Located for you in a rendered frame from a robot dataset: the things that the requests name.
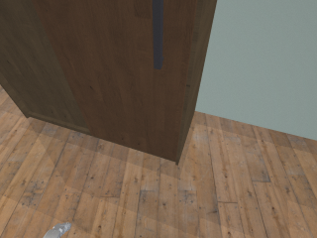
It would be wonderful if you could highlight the wardrobe door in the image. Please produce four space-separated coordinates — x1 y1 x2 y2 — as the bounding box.
32 0 198 161
0 0 88 129

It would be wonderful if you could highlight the robot left hand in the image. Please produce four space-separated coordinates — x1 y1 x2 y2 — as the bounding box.
43 222 71 238

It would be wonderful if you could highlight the handle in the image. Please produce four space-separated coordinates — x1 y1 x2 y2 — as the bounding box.
152 0 164 70

